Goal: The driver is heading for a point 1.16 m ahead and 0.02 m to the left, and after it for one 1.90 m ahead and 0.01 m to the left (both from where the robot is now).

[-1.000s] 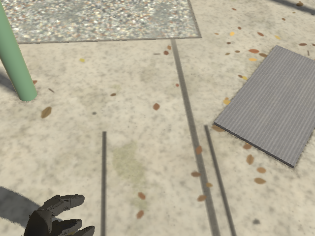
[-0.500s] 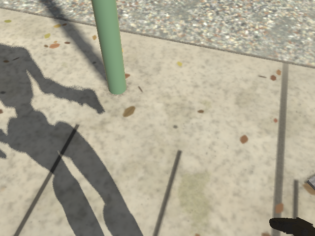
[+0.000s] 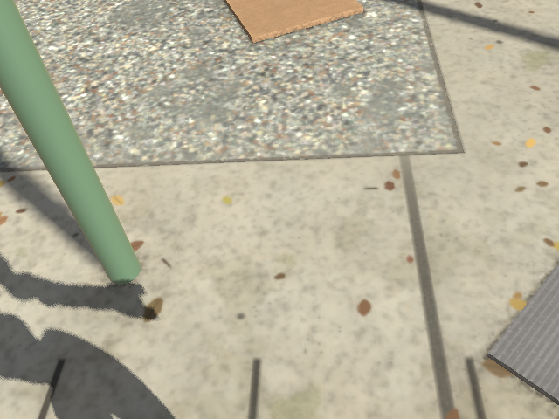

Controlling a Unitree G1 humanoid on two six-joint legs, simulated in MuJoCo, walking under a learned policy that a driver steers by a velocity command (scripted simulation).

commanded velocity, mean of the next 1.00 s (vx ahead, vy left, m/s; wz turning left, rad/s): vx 0.48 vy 0.00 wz -0.12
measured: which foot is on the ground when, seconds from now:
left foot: up 0.00-0.32, down 0.34-0.84, up 0.86-1.00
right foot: down 0.00-0.36, up 0.38-0.80, down 0.82-1.00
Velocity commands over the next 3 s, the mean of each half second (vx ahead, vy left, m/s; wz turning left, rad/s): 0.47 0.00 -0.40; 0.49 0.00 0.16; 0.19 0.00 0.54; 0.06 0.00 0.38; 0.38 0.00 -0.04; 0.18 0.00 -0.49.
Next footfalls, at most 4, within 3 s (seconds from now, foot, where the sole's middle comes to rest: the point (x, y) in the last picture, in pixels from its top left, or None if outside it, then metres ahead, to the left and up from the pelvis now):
0.34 left None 0.36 0.11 -0.78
0.82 right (425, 401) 0.58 -0.20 -0.78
1.30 left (326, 321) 0.80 0.03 -0.78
1.76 right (406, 305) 0.85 -0.18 -0.78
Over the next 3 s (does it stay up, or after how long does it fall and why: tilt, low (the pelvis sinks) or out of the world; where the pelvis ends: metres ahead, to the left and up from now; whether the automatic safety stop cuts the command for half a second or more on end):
stays up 1.10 0.01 -0.01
